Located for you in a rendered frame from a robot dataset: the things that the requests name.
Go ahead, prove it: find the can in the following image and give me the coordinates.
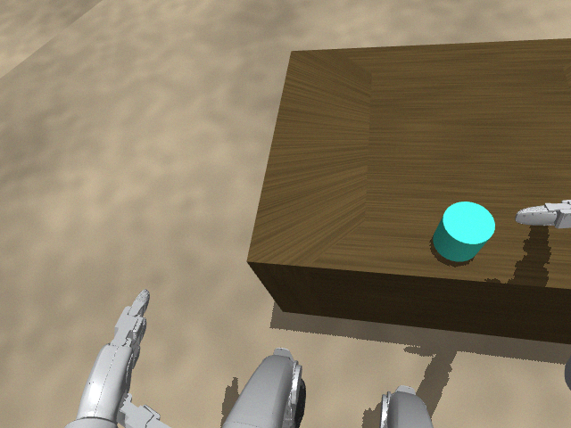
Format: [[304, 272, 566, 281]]
[[433, 202, 495, 262]]

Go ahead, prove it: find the left robot hand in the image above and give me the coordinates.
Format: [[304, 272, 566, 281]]
[[76, 289, 171, 428]]

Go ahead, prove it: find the right robot hand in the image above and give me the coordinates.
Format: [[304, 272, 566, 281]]
[[515, 200, 571, 228]]

